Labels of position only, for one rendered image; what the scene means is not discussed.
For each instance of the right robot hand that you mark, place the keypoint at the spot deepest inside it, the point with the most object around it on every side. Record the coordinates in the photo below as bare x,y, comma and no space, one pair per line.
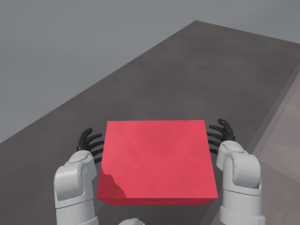
226,131

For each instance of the left robot hand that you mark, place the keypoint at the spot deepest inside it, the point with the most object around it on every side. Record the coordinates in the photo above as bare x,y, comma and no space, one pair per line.
83,144

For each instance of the carton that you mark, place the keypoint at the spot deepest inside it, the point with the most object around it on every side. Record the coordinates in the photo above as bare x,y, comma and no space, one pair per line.
156,162

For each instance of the robot left forearm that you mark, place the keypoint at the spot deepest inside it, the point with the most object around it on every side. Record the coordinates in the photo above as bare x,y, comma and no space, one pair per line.
73,190

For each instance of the robot right forearm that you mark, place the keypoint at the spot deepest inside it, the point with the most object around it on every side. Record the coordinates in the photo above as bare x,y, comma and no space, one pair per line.
242,186

